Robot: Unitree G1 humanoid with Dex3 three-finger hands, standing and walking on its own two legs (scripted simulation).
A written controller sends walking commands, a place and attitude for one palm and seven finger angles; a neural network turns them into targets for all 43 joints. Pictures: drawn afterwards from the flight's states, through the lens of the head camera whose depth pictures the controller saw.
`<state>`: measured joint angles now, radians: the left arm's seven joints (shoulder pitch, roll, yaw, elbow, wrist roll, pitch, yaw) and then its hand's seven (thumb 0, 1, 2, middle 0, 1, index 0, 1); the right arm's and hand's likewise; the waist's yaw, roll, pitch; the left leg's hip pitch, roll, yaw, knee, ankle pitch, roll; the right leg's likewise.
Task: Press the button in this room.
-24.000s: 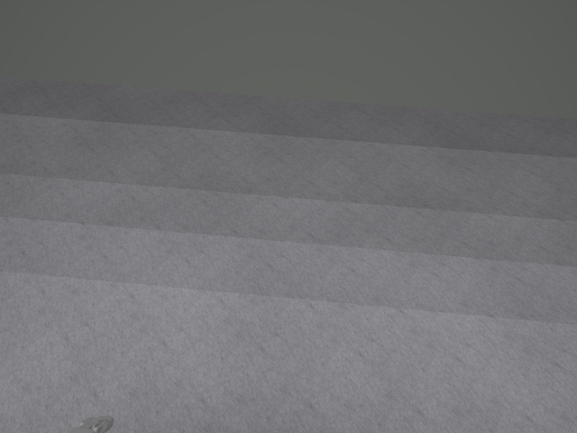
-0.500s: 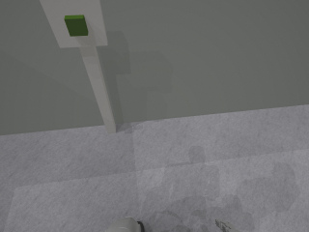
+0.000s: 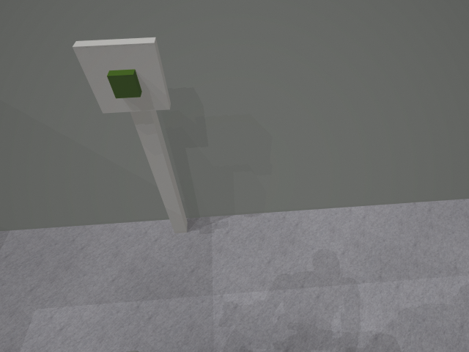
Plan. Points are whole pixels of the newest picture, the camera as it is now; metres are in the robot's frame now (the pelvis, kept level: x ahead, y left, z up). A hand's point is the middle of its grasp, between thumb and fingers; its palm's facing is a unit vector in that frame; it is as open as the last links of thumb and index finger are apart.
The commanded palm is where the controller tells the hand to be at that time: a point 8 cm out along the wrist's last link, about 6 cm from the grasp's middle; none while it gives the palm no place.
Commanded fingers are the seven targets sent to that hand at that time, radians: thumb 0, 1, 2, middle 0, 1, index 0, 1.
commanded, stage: take the last steps up to it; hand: left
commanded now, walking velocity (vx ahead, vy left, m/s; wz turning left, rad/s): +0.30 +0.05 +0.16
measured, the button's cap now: (125, 83) +0.71 +0.30 +0.08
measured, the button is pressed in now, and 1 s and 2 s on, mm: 0 0 0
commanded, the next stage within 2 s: come to a stop and stand still in 0.74 s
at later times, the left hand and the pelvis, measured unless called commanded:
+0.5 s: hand out of the picture -0.07 +0.21 -0.17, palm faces +0.19 -0.97 -0.14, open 7.4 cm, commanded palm none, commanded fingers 0.00 0.90 0.90 -0.20 -0.30 -0.20 -0.30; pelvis +0.08 +0.07 +0.00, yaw +5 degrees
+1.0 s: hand (140, 272) +0.32 +0.23 -0.16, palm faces +0.03 -0.97 -0.23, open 7.4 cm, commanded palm none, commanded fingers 0.00 0.90 0.90 -0.20 -0.30 -0.20 -0.30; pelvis +0.22 +0.05 -0.01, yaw +4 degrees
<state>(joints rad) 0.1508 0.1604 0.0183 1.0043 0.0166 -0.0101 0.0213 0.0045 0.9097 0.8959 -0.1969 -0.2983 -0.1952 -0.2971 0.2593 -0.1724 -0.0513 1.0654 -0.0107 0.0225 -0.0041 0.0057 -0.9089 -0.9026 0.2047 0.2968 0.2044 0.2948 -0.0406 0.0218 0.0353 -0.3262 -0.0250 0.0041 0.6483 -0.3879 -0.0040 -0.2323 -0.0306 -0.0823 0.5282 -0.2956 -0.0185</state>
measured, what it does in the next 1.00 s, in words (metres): walks ahead: left foot, then right foot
